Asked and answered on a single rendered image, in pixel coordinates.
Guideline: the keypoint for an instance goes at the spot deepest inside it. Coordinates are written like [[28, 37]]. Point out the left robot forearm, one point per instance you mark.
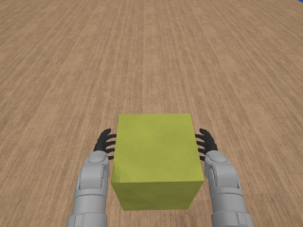
[[89, 204]]

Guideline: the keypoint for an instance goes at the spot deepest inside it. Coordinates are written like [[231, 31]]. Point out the carton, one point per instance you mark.
[[156, 162]]

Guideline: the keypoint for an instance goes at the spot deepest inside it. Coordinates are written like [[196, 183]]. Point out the robot right hand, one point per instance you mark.
[[208, 144]]

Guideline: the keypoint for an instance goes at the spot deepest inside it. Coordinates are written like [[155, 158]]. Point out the right robot forearm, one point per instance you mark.
[[228, 205]]

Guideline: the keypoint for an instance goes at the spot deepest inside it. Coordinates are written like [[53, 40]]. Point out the robot left hand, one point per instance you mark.
[[102, 144]]

